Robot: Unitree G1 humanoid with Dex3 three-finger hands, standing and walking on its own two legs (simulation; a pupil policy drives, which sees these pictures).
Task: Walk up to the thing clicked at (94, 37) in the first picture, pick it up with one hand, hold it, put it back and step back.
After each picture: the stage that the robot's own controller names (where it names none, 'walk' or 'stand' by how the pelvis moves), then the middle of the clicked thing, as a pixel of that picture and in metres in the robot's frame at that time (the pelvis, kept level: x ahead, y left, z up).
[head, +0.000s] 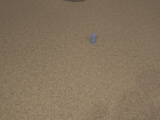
stand; (93, 38) +1.54 -0.08 -0.72
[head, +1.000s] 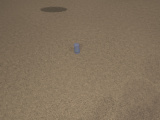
walk; (76, 48) +1.41 +0.22 -0.70
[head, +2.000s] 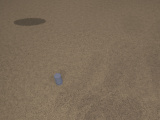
walk; (58, 79) +0.90 +0.34 -0.72
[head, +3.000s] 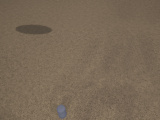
walk; (61, 111) +0.55 +0.22 -0.69
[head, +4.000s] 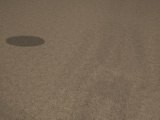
stand; out of the picture +0.37 +0.22 -0.71
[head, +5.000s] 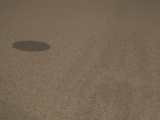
stand; out of the picture +0.36 +0.20 -0.72
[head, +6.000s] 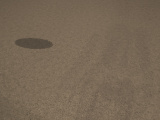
stand; out of the picture +0.37 +0.19 -0.72
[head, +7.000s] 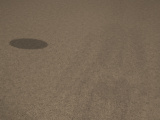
stand; out of the picture +0.37 +0.20 -0.72
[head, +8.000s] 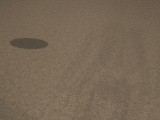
stand; out of the picture +0.36 +0.20 -0.72
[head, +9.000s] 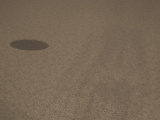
go down; out of the picture +0.37 +0.20 -0.72
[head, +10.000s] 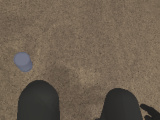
go down; (23, 62) +0.43 +0.27 -0.33
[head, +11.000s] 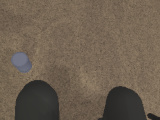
approach; (22, 63) +0.42 +0.29 -0.31
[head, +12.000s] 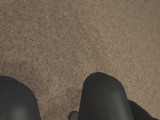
close in; out of the picture +0.37 +0.33 -0.21
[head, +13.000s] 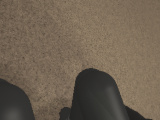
close; out of the picture +0.38 +0.33 -0.21
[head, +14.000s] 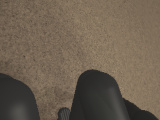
lift; out of the picture +0.36 +0.33 -0.22
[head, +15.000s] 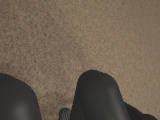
lift; out of the picture +0.35 +0.32 -0.22
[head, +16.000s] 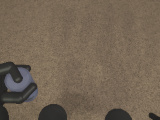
lift; (23, 86) +0.33 +0.21 -0.01
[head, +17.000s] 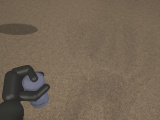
hold; (36, 91) +0.33 +0.18 +0.00
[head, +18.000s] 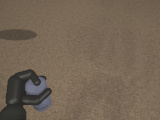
hold; (39, 94) +0.33 +0.17 +0.00
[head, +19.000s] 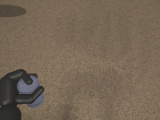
crouch; (31, 92) +0.34 +0.19 -0.06
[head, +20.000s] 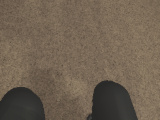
lower; out of the picture +0.46 +0.30 -0.09
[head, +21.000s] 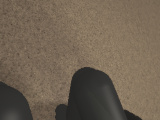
lower; out of the picture +0.39 +0.33 -0.22
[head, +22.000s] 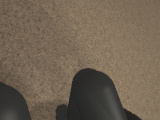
lower; out of the picture +0.39 +0.34 -0.22
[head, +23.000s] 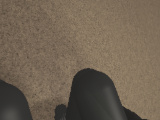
lower; out of the picture +0.38 +0.34 -0.22
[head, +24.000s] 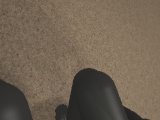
lower; out of the picture +0.38 +0.34 -0.22
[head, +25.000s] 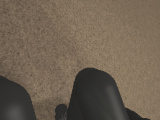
withdraw; out of the picture +0.37 +0.33 -0.22
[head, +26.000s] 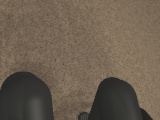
stand; out of the picture +0.39 +0.31 -0.24
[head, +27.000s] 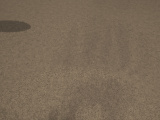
stand; out of the picture +0.37 +0.22 -0.62
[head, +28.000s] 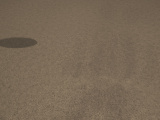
stand; out of the picture +0.39 +0.23 -0.67
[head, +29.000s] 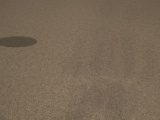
stand; out of the picture +0.38 +0.22 -0.67
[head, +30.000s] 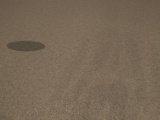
stand; out of the picture +0.40 +0.20 -0.72
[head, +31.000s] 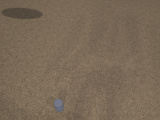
walk; (58, 105) +0.49 +0.18 -0.71
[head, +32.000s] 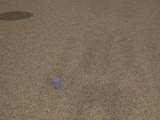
walk; (56, 82) +0.74 +0.29 -0.69
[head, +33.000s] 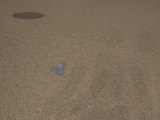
stand; (60, 69) +1.02 +0.27 -0.70
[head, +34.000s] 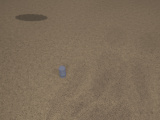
stand; (62, 71) +1.02 +0.25 -0.73
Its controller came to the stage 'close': yes
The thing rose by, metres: 0.70
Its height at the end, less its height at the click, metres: +0.00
